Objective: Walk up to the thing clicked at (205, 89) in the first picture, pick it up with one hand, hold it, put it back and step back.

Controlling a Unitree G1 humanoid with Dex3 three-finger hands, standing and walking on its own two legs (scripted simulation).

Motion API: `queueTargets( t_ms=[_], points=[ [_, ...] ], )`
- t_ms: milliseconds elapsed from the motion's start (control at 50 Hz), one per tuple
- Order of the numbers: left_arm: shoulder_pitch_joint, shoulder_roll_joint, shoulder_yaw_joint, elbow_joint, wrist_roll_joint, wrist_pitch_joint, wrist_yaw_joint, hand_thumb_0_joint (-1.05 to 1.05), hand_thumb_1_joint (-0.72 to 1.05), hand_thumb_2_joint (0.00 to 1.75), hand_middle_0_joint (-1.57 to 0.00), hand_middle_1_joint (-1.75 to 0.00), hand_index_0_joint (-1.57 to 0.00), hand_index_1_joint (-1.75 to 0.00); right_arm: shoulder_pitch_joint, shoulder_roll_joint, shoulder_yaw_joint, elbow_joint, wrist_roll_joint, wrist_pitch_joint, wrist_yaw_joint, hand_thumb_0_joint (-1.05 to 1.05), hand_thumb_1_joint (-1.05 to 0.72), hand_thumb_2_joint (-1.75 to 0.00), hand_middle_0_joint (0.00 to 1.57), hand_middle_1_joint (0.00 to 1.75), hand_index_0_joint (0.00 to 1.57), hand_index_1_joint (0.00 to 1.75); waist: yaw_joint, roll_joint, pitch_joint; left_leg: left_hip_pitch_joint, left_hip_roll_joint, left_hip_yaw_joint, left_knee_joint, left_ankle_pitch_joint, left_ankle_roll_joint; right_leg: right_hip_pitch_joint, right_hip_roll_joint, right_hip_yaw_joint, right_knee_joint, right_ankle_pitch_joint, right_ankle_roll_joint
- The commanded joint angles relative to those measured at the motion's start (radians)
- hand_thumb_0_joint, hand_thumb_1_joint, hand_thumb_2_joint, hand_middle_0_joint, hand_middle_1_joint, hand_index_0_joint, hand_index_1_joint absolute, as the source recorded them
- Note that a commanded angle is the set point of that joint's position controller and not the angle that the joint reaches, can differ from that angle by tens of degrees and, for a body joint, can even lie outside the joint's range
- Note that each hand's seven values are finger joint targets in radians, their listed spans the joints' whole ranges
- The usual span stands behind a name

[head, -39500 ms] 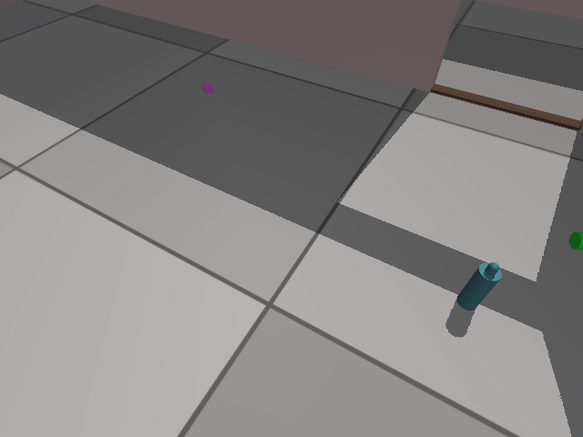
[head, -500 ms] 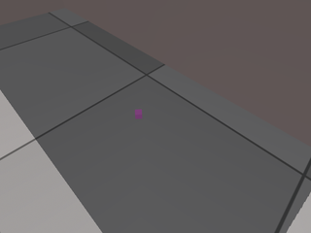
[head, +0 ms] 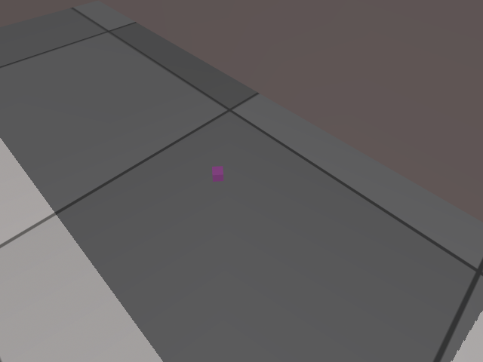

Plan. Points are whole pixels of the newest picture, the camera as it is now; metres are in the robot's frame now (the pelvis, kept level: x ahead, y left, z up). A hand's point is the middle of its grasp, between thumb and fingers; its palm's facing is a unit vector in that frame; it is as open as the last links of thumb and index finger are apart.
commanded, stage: step back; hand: left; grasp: from above
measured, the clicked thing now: (217, 173) +1.10 +0.16 -0.74
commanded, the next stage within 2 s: stand in 0.18 s
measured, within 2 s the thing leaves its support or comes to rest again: neither
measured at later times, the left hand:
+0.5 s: hand out of the picture +0.11 +0.25 -0.14, palm faces -0.03 -0.95 -0.32, open 7.4 cm
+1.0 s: hand out of the picture +0.06 +0.25 -0.14, palm faces -0.02 -0.94 -0.35, open 7.4 cm
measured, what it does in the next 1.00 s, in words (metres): stands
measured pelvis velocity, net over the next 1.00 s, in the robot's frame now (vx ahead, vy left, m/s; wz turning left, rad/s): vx -0.01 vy -0.01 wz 0.01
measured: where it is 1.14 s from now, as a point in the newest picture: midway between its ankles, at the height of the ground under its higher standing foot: outside the picture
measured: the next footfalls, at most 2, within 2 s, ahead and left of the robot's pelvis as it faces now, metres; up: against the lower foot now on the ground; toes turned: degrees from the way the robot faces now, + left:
none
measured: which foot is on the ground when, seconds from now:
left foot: down 0.00-1.00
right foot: down 0.00-1.00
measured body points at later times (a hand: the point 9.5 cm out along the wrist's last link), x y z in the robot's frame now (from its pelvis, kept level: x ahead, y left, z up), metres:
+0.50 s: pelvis +0.00 +0.00 +0.02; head +0.01 +0.01 +0.47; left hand +0.11 +0.30 -0.11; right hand +0.10 -0.29 -0.11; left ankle +0.00 +0.12 -0.73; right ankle +0.00 -0.13 -0.73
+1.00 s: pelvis -0.01 -0.01 +0.02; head +0.00 -0.01 +0.47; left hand +0.06 +0.30 -0.11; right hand +0.06 -0.30 -0.12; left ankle +0.00 +0.12 -0.73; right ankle +0.00 -0.13 -0.73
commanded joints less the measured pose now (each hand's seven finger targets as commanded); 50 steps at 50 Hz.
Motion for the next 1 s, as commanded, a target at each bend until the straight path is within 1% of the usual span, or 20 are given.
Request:
queueTargets(
  t_ms=[0,40,80,100,140,160,200,280,460,480,520,540,600,640,720,740,780,800,900,980],
  points=[
    [-0.022,0.260,0.046,-0.061,0.001,-0.040,0.012,0.00,0.90,0.90,-0.20,-0.30,-0.20,-0.30,-0.043,-0.204,-0.050,-0.062,0.007,-0.021,-0.021,0.00,-0.90,-0.90,0.20,0.30,0.20,0.30,-0.009,-0.019,-0.154,-0.012,0.052,-0.061,-0.044,0.214,0.014,0.112,-0.205,0.231,-0.088,0.360,-0.128],
    [-0.064,0.235,0.035,-0.068,-0.002,-0.034,0.016,0.00,0.90,0.90,-0.20,-0.30,-0.20,-0.30,-0.057,-0.218,-0.054,-0.045,0.003,-0.024,-0.020,0.00,-0.90,-0.90,0.20,0.30,0.20,0.30,-0.016,-0.024,-0.146,0.031,0.069,-0.070,-0.089,0.286,0.031,0.076,-0.170,0.164,-0.077,0.384,-0.102],
    [-0.067,0.209,0.026,-0.060,-0.005,-0.030,0.016,0.00,0.90,0.90,-0.20,-0.30,-0.20,-0.30,-0.066,-0.224,-0.053,-0.033,0.006,-0.028,-0.018,0.00,-0.90,-0.90,0.20,0.30,0.20,0.30,-0.007,-0.028,-0.163,0.077,0.090,-0.080,-0.103,0.432,0.055,0.081,-0.122,0.099,-0.051,0.449,-0.060],
    [-0.074,0.208,0.027,-0.055,-0.003,-0.029,0.017,0.00,0.90,0.90,-0.20,-0.30,-0.20,-0.30,-0.067,-0.224,-0.053,-0.029,0.008,-0.028,-0.019,0.00,-0.90,-0.90,0.20,0.30,0.20,0.30,-0.009,-0.035,-0.167,0.072,0.093,-0.073,-0.095,0.470,0.059,0.098,-0.112,0.084,-0.044,0.466,-0.054],
    [-0.072,0.211,0.027,-0.050,-0.005,-0.026,0.018,0.00,0.90,0.90,-0.20,-0.30,-0.20,-0.30,-0.082,-0.220,-0.050,-0.023,0.010,-0.024,-0.020,0.00,-0.90,-0.90,0.20,0.30,0.20,0.30,-0.001,-0.027,-0.160,0.075,0.089,-0.065,-0.105,0.464,0.052,0.101,-0.116,0.093,-0.052,0.451,-0.054],
    [-0.088,0.175,0.006,-0.028,-0.019,-0.018,0.013,0.00,0.90,0.90,-0.20,-0.30,-0.20,-0.30,-0.074,-0.224,-0.035,-0.011,0.015,-0.028,-0.021,0.00,-0.90,-0.90,0.20,0.30,0.20,0.30,-0.013,-0.028,-0.156,0.111,0.109,-0.110,-0.172,0.491,0.054,0.091,-0.119,0.092,-0.094,0.457,-0.042],
    [-0.110,0.169,0.006,-0.028,-0.019,-0.010,0.012,0.00,0.90,0.90,-0.20,-0.30,-0.20,-0.30,-0.086,-0.243,-0.036,0.001,0.012,-0.034,-0.023,0.00,-0.90,-0.90,0.20,0.30,0.20,0.30,-0.008,0.011,-0.165,0.136,0.123,-0.113,-0.200,0.569,0.049,0.121,-0.106,0.078,-0.103,0.434,-0.027],
    [-0.129,0.179,0.001,-0.005,-0.012,-0.009,0.009,0.00,0.90,0.90,-0.20,-0.30,-0.20,-0.30,-0.110,-0.216,-0.025,0.014,0.015,-0.031,-0.021,0.00,-0.90,-0.90,0.20,0.30,0.20,0.30,-0.011,0.016,-0.163,0.162,0.113,-0.093,-0.250,0.534,0.030,0.152,-0.119,0.075,-0.166,0.428,-0.025],
    [-0.154,0.172,-0.007,0.030,-0.007,-0.010,0.002,0.00,0.90,0.90,-0.20,-0.30,-0.20,-0.30,-0.135,-0.216,-0.018,0.047,0.012,-0.031,-0.015,0.00,-0.90,-0.90,0.20,0.30,0.20,0.30,-0.013,0.031,-0.123,0.132,0.105,-0.086,-0.343,0.309,0.014,0.149,-0.125,0.088,-0.266,0.260,-0.013],
    [-0.143,0.169,-0.009,0.034,-0.005,-0.010,0.001,0.00,0.90,0.90,-0.20,-0.30,-0.20,-0.30,-0.141,-0.218,-0.019,0.049,0.011,-0.029,-0.013,0.00,-0.90,-0.90,0.20,0.30,0.20,0.30,-0.010,0.034,-0.111,0.124,0.103,-0.087,-0.353,0.242,0.015,0.131,-0.123,0.087,-0.280,0.214,-0.011],
    [-0.143,0.176,-0.008,0.039,-0.001,-0.014,0.000,0.00,0.90,0.90,-0.20,-0.30,-0.20,-0.30,-0.143,-0.214,-0.018,0.052,0.010,-0.029,-0.011,0.00,-0.90,-0.90,0.20,0.30,0.20,0.30,-0.011,0.003,-0.120,0.144,0.107,-0.092,-0.349,0.250,0.016,0.125,-0.128,0.089,-0.287,0.214,-0.017],
    [-0.144,0.176,-0.010,0.041,-0.002,-0.015,0.000,0.00,0.90,0.90,-0.20,-0.30,-0.20,-0.30,-0.132,-0.213,-0.017,0.056,0.010,-0.029,-0.010,0.00,-0.90,-0.90,0.20,0.30,0.20,0.30,-0.017,0.009,-0.108,0.136,0.101,-0.089,-0.356,0.223,0.013,0.108,-0.127,0.093,-0.298,0.198,-0.013],
    [-0.136,0.179,-0.009,0.047,0.000,-0.012,0.000,0.00,0.90,0.90,-0.20,-0.30,-0.20,-0.30,-0.131,-0.215,-0.018,0.063,0.008,-0.024,-0.006,0.00,-0.90,-0.90,0.20,0.30,0.20,0.30,-0.016,0.010,-0.081,0.110,0.098,-0.097,-0.371,0.107,0.013,0.073,-0.120,0.091,-0.316,0.080,-0.012],
    [-0.136,0.180,-0.010,0.046,-0.002,-0.012,-0.001,0.00,0.90,0.90,-0.20,-0.30,-0.20,-0.30,-0.113,-0.219,-0.017,0.067,0.007,-0.023,-0.005,0.00,-0.90,-0.90,0.20,0.30,0.20,0.30,-0.021,0.004,-0.084,0.109,0.096,-0.095,-0.365,0.118,0.015,0.069,-0.126,0.103,-0.321,0.074,-0.017],
    [-0.114,0.176,-0.012,0.048,-0.004,-0.020,-0.001,0.00,0.90,0.90,-0.20,-0.30,-0.20,-0.30,-0.114,-0.221,-0.015,0.068,0.008,-0.031,-0.008,0.00,-0.90,-0.90,0.20,0.30,0.20,0.30,-0.014,0.014,-0.133,0.143,0.106,-0.096,-0.341,0.247,0.019,0.108,-0.136,0.101,-0.299,0.230,-0.018],
    [-0.117,0.186,-0.009,0.046,-0.005,-0.019,0.000,0.00,0.90,0.90,-0.20,-0.30,-0.20,-0.30,-0.097,-0.216,-0.013,0.069,0.008,-0.031,-0.009,0.00,-0.90,-0.90,0.20,0.30,0.20,0.30,-0.021,0.006,-0.140,0.143,0.104,-0.093,-0.343,0.246,0.017,0.113,-0.135,0.098,-0.293,0.227,-0.019],
    [-0.106,0.182,-0.011,0.053,-0.007,-0.014,0.000,0.00,0.90,0.90,-0.20,-0.30,-0.20,-0.30,-0.094,-0.214,-0.010,0.076,0.007,-0.029,-0.010,0.00,-0.90,-0.90,0.20,0.30,0.20,0.30,-0.016,-0.009,-0.102,0.133,0.102,-0.099,-0.355,0.208,0.014,0.083,-0.127,0.094,-0.301,0.177,-0.019],
    [-0.102,0.180,-0.012,0.053,-0.005,-0.013,-0.001,0.00,0.90,0.90,-0.20,-0.30,-0.20,-0.30,-0.094,-0.223,-0.012,0.075,0.007,-0.028,-0.011,0.00,-0.90,-0.90,0.20,0.30,0.20,0.30,-0.016,0.005,-0.118,0.147,0.107,-0.097,-0.349,0.201,0.018,0.077,-0.128,0.098,-0.300,0.166,-0.020],
    [-0.091,0.179,-0.017,0.052,-0.004,-0.012,0.000,0.00,0.90,0.90,-0.20,-0.30,-0.20,-0.30,-0.083,-0.220,-0.006,0.076,0.008,-0.026,-0.011,0.00,-0.90,-0.90,0.20,0.30,0.20,0.30,-0.015,-0.009,-0.108,0.134,0.107,-0.099,-0.343,0.232,0.016,0.083,-0.129,0.096,-0.293,0.194,-0.023],
    [-0.084,0.183,-0.019,0.051,-0.005,-0.011,0.001,0.00,0.90,0.90,-0.20,-0.30,-0.20,-0.30,-0.077,-0.221,-0.004,0.074,0.008,-0.023,-0.010,0.00,-0.90,-0.90,0.20,0.30,0.20,0.30,-0.015,-0.008,-0.094,0.117,0.103,-0.101,-0.349,0.217,0.012,0.079,-0.124,0.089,-0.296,0.170,-0.021]
  ],
)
